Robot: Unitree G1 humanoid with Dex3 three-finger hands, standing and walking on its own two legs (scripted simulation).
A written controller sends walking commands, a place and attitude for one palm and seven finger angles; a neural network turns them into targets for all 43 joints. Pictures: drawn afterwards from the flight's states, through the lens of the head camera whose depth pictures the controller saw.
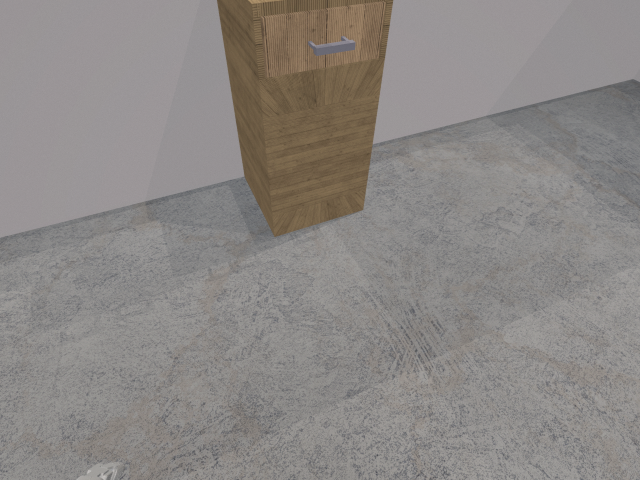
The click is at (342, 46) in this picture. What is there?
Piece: drawer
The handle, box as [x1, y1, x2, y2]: [308, 36, 355, 55]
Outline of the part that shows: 355,42 352,40 348,40 344,36 341,36 342,40 339,42 315,45 311,41 308,41 308,44 314,50 314,53 316,55 354,49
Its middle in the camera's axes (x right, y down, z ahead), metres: +0.03 -0.57 +1.14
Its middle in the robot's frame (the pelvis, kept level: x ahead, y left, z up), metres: +1.24 +0.03 +0.02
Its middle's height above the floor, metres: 0.79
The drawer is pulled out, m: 0.00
